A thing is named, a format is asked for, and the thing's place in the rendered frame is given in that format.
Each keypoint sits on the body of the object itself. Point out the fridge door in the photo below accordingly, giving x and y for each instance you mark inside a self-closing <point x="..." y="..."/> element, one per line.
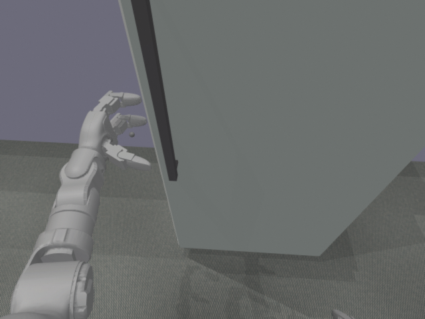
<point x="288" y="117"/>

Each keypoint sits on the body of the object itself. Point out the left robot hand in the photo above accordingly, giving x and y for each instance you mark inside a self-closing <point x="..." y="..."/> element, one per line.
<point x="97" y="128"/>

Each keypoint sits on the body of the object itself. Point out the handle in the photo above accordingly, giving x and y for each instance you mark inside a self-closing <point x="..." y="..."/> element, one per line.
<point x="146" y="33"/>

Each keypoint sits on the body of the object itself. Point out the robot left forearm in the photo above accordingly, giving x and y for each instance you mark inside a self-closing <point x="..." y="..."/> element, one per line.
<point x="68" y="233"/>

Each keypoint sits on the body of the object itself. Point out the left robot upper arm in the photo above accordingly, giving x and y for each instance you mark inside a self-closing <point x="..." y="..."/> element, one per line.
<point x="58" y="290"/>

